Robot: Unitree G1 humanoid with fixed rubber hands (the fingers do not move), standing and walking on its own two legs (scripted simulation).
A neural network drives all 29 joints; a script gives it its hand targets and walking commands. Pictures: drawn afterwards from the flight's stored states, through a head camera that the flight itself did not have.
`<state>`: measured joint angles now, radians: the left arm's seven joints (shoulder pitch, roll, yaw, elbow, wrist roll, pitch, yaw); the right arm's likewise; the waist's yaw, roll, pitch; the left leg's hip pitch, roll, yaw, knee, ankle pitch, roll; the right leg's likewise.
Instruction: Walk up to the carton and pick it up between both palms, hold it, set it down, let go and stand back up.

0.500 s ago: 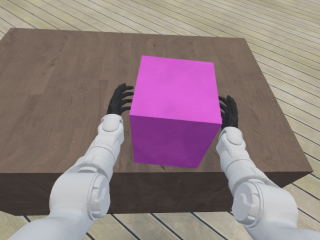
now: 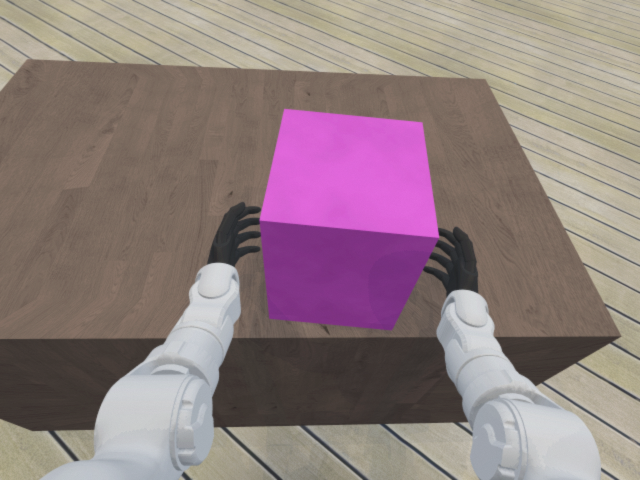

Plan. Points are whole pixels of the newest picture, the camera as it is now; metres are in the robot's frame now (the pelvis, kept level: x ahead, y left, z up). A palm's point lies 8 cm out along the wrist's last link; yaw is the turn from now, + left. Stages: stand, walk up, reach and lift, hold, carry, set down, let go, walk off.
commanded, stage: set down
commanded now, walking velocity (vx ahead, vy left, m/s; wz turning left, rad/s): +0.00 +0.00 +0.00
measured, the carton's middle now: (341, 226) +0.48 -0.03 +0.01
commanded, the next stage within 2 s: none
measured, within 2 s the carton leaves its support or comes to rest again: neither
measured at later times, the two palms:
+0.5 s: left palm (207, 308) +0.35 +0.16 +0.00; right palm (482, 332) +0.31 -0.20 +0.01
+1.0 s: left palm (190, 366) +0.28 +0.17 -0.03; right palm (503, 388) +0.24 -0.22 -0.01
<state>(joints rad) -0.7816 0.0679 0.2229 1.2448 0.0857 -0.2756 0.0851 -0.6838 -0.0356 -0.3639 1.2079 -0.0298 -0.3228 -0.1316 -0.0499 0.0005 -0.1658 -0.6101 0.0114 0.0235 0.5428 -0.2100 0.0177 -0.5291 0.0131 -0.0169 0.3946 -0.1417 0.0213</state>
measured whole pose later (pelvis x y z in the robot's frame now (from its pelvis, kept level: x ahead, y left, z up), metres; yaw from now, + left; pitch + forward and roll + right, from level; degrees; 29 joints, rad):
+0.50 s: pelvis -0.02 +0.00 +0.00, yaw +0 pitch +14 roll -3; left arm -0.57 0.08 0.15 1.11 0.02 -0.31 0.06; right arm -0.46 -0.06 -0.24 1.03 0.08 -0.34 -0.10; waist -0.05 0.00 -0.17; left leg -0.61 0.01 0.02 0.56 -0.19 0.03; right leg -0.53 0.01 -0.02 0.42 -0.13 0.02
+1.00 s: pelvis -0.03 +0.00 +0.00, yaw +0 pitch +12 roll -3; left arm -0.22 0.10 0.06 0.76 -0.03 -0.29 0.05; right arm -0.14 -0.07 -0.14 0.72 0.14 -0.32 -0.07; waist -0.05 0.00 -0.13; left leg -0.57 0.01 0.02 0.55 -0.19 0.04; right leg -0.49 0.01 -0.02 0.42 -0.13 0.02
